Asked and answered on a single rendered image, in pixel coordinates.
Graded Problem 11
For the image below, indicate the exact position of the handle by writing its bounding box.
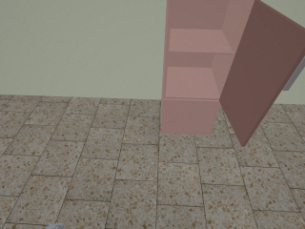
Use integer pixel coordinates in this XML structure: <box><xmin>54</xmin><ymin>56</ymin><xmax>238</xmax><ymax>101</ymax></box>
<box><xmin>282</xmin><ymin>56</ymin><xmax>305</xmax><ymax>91</ymax></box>

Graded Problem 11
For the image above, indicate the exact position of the cupboard door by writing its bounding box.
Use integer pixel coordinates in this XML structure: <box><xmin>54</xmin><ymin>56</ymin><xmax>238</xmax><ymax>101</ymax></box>
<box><xmin>219</xmin><ymin>0</ymin><xmax>305</xmax><ymax>147</ymax></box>

